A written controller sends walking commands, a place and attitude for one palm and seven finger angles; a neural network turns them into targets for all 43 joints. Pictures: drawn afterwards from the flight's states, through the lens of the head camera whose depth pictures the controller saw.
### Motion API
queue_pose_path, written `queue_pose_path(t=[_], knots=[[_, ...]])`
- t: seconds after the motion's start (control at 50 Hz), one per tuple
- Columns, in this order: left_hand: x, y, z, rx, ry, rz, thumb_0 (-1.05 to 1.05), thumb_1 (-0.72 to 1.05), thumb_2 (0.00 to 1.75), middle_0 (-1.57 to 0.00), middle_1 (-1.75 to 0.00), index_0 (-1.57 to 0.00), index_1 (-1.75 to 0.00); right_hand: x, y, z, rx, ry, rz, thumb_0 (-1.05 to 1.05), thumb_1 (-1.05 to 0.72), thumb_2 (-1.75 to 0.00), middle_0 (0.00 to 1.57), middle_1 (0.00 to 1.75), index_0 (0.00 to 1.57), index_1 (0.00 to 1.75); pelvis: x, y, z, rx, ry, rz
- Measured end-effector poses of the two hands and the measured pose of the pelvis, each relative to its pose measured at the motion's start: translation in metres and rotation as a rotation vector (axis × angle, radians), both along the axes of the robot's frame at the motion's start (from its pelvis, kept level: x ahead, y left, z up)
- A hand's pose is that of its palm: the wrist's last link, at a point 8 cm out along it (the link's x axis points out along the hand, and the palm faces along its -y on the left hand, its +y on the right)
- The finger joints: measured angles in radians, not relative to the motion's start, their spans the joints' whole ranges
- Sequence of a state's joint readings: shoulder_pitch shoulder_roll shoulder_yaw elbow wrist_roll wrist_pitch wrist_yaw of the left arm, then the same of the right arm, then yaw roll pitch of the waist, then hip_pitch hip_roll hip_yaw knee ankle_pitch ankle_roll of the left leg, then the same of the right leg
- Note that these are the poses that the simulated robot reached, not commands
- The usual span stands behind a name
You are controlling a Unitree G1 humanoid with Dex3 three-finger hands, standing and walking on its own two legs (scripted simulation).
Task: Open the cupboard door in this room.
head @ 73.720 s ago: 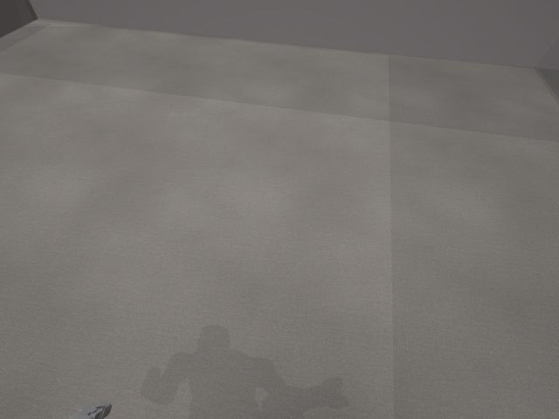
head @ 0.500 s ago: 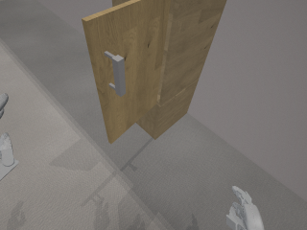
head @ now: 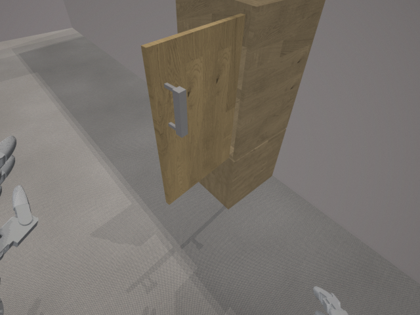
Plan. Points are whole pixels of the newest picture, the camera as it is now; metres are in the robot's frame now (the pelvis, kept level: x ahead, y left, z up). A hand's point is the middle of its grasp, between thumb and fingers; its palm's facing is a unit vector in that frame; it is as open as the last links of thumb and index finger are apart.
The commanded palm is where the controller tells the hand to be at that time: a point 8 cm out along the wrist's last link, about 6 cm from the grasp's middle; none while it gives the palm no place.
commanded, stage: let the arm hang, fingers relaxed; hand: left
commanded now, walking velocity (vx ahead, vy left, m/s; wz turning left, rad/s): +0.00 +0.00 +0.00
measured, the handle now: (175, 110) +0.59 +0.13 +0.09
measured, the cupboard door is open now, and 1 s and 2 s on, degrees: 96 96 96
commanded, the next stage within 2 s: look to check the result in 1.20 s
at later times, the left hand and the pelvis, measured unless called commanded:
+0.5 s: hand out of the picture -0.03 +0.20 -0.17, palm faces +0.07 -0.98 -0.21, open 6.9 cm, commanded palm none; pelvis -0.01 +0.01 +0.01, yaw +3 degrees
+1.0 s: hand out of the picture +0.01 +0.21 -0.16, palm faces +0.06 -0.96 -0.26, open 7.4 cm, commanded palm none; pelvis -0.01 +0.01 +0.01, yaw +3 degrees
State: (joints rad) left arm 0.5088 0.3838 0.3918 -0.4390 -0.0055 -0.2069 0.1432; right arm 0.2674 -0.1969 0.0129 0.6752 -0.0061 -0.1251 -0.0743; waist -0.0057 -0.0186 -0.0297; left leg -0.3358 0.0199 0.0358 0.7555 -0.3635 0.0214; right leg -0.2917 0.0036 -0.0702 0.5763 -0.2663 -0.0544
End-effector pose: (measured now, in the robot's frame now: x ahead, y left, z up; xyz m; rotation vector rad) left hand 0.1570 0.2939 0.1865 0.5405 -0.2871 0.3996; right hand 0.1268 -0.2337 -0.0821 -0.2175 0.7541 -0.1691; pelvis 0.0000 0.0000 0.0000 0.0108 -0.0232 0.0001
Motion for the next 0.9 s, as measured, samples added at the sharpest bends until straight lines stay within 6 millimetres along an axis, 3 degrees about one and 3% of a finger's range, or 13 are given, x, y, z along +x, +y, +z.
queue_pose_path(t=[0.1,0.14,0.2,0.24,0.28,0.32,0.38,0.52,0.62,0.74,0.9], knots=[[0.001,0.006,-0.001,0.002,-0.011,-0.012,0.02,0.89,0.9,-0.21,-0.3,-0.21,-0.31,0.01,0.002,0.006,-0.03,-0.029,0.003,0.01,-0.9,-0.9,0.21,0.3,0.2,0.3,0.002,0.008,-0.002,-0.004,-0.007,-0.002],[0.011,0.013,-0.023,-0.011,0.098,-0.01,0.01,0.89,0.9,-0.21,-0.3,-0.21,-0.3,0.014,0.003,0.001,-0.008,-0.021,0.038,0.01,-0.9,-0.9,0.21,0.3,0.2,0.3,0.002,0.011,-0.002,-0.004,0.009,0.019],[0.023,0.021,-0.105,-0.165,0.435,0.049,0.0,0.9,0.9,-0.2,-0.3,-0.2,-0.3,0.016,0.002,-0.02,0.019,0.063,0.073,0.01,-0.9,-0.9,0.21,0.3,0.2,0.3,0.0,0.013,-0.006,0.009,0.027,0.055],[0.012,0.013,-0.17,-0.287,0.683,0.089,0.0,0.9,0.9,-0.2,-0.3,-0.2,-0.3,0.011,0.004,-0.03,0.038,0.119,0.075,0.01,-0.9,-0.9,0.21,0.3,0.2,0.3,-0.001,0.012,-0.006,0.009,0.02,0.058],[-0.013,-0.006,-0.229,-0.396,0.923,0.102,0.01,0.91,0.9,-0.2,-0.3,-0.2,-0.3,0.0,0.006,-0.035,0.05,0.177,0.064,0.01,-0.9,-0.9,0.2,0.3,0.2,0.3,-0.001,0.011,-0.005,0.005,0.007,0.059],[-0.049,-0.03,-0.275,-0.487,1.137,0.095,0.01,0.91,0.9,-0.2,-0.3,-0.2,-0.3,-0.017,0.007,-0.037,0.052,0.242,0.046,0.01,-0.9,-0.9,0.2,0.3,0.2,0.3,-0.002,0.01,-0.003,0.002,-0.005,0.055],[-0.107,-0.064,-0.316,-0.609,1.381,0.109,0.01,0.93,0.89,-0.2,-0.3,-0.2,-0.3,-0.048,0.009,-0.04,0.048,0.355,0.016,0.0,-0.9,-0.9,0.2,0.3,0.2,0.3,-0.004,0.01,0.001,-0.006,-0.011,0.045],[-0.2,-0.046,-0.321,-0.654,1.602,0.293,-0.01,1.0,0.89,-0.21,-0.3,-0.21,-0.3,-0.121,0.014,-0.048,0.056,0.626,-0.02,0.0,-0.91,-0.9,0.2,0.3,0.2,0.3,-0.008,0.009,0.009,-0.02,-0.003,0.054],[-0.235,-0.035,-0.312,-0.64,1.685,0.373,0.0,0.95,0.89,-0.2,-0.3,-0.2,-0.3,-0.151,0.018,-0.053,0.075,0.707,-0.049,0.0,-0.91,-0.9,0.2,0.3,0.2,0.3,-0.01,0.012,0.01,-0.017,-0.008,0.054],[-0.232,-0.028,-0.308,-0.619,1.676,0.388,0.01,0.92,0.9,-0.2,-0.3,-0.2,-0.3,-0.161,0.021,-0.058,0.093,0.721,-0.061,0.0,-0.91,-0.9,0.2,0.3,0.2,0.3,-0.014,0.015,0.01,-0.012,-0.011,0.051],[-0.184,-0.03,-0.309,-0.595,1.558,0.314,0.01,0.91,0.9,-0.2,-0.3,-0.2,-0.3,-0.143,0.018,-0.06,0.097,0.654,-0.058,0.0,-0.91,-0.9,0.2,0.3,0.2,0.3,-0.015,0.014,0.01,-0.006,-0.018,0.048]])
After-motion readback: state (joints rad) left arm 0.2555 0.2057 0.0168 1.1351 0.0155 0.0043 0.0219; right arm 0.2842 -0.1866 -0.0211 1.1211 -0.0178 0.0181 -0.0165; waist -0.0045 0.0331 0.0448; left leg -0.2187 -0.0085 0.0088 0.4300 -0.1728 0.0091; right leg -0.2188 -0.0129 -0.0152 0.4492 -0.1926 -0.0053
